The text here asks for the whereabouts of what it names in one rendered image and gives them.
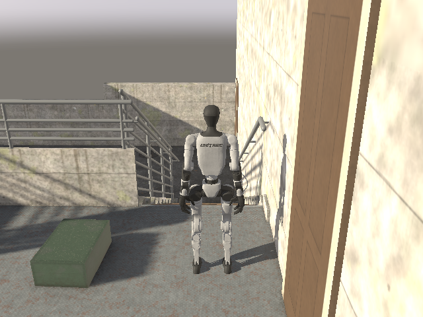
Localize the humanoid robot torso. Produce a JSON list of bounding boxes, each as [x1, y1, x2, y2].
[[196, 130, 227, 198]]

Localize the right robot hand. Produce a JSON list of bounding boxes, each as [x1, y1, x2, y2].
[[229, 195, 245, 215]]

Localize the left robot hand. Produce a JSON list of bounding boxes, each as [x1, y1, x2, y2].
[[179, 195, 195, 214]]

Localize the robot left upper arm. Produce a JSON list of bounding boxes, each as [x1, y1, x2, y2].
[[184, 133, 198, 171]]

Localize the robot right thigh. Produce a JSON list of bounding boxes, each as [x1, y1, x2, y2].
[[221, 184, 234, 232]]

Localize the robot left forearm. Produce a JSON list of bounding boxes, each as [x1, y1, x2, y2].
[[180, 162, 191, 196]]

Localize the robot right forearm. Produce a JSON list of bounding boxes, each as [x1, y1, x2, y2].
[[232, 162, 244, 196]]

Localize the robot right upper arm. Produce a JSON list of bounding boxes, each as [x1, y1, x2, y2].
[[225, 133, 239, 171]]

